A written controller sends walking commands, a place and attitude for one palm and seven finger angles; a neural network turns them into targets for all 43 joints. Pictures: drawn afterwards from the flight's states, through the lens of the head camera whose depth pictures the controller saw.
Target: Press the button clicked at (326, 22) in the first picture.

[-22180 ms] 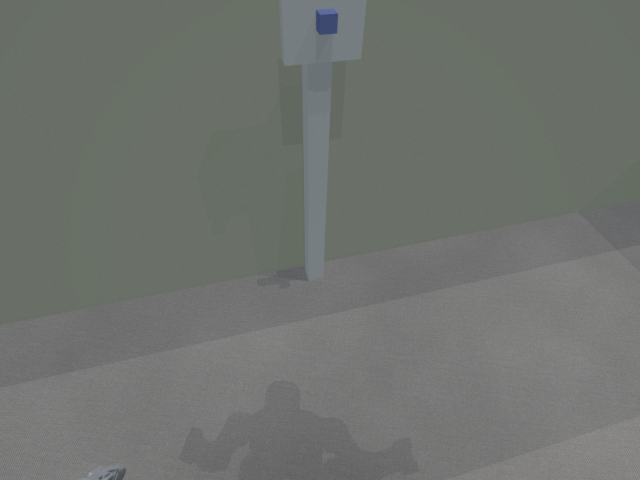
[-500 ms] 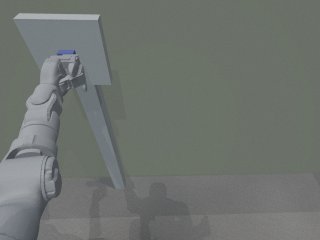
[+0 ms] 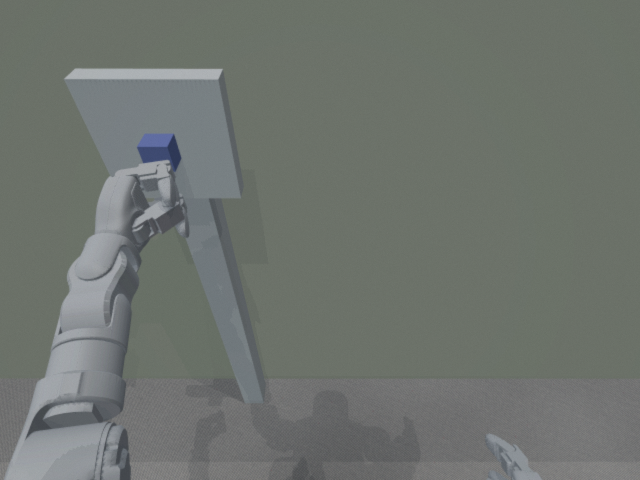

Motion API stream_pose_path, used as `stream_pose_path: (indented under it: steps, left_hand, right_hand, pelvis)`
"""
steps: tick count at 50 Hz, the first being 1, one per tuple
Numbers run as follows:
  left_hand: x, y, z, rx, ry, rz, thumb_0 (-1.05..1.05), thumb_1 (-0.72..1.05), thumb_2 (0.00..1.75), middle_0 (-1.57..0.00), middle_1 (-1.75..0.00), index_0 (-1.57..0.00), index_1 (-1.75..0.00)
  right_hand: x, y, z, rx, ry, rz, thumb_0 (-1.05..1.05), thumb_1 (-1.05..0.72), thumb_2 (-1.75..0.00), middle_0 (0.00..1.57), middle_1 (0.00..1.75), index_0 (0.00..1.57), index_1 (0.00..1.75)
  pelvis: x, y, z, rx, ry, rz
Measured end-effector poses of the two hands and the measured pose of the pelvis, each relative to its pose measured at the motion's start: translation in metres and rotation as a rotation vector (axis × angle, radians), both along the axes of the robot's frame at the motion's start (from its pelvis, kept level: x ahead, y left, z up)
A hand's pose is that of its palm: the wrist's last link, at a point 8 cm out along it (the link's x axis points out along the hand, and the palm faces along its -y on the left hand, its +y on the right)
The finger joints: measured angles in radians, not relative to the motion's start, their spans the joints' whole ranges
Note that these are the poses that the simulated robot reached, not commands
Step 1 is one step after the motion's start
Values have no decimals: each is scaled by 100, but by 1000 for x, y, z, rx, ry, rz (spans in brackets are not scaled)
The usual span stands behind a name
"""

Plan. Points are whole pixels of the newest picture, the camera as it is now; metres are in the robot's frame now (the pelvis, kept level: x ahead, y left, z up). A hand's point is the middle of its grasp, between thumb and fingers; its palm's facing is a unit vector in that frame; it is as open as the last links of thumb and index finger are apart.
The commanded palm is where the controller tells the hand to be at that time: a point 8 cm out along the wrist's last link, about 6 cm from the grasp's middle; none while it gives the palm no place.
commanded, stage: pull the fist back off the button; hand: left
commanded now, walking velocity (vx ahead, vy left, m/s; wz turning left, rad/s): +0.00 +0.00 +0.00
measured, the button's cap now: (160, 151) +0.46 +0.23 +0.19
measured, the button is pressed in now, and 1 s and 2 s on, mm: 0 0 0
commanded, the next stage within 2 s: draw the hand back to the body in 0.40 s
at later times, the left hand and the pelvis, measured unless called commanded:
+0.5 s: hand (168, 238) +0.33 +0.19 +0.17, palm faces +0.08 -1.00 -0.02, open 3.1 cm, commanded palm +0.31 +0.24 +0.17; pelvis +0.03 -0.02 +0.00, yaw +3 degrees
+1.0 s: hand (145, 280) +0.27 +0.19 +0.17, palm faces +0.08 -1.00 -0.04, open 3.1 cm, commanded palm +0.24 +0.25 +0.18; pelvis +0.02 -0.03 +0.00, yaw +2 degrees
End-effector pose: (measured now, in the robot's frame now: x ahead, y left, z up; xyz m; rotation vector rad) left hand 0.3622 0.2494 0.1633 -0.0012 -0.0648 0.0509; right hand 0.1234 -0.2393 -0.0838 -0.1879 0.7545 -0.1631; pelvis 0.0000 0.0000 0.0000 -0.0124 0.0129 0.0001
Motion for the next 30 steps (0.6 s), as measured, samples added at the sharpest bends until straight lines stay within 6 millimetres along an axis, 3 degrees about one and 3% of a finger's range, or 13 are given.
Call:
stream_pose_path:
  steps: [9,16,23,30]
  left_hand:
    - [-22,3,2,12,20,20,2,90,90,-130,-150,-131,-150]
    - [-42,0,1,15,36,18,2,90,90,-130,-150,-130,-150]
    - [-55,-5,3,23,37,29,2,90,90,-130,-150,-130,-150]
    - [-52,-7,6,23,45,27,2,90,90,-130,-150,-130,-150]
  right_hand:
    - [66,5,17,6,-98,72,2,-91,-89,20,30,20,30]
    - [101,9,26,28,-151,111,2,-91,-89,20,30,20,30]
    - [112,8,26,33,-155,133,2,-91,-89,20,30,20,30]
    - [101,-1,19,35,-121,113,2,-91,-89,20,30,20,30]
  pelvis:
    - [19,-7,4,6,-11,17]
    - [31,-14,5,12,-21,25]
    - [33,-21,4,14,-33,41]
    - [31,-28,4,18,-33,38]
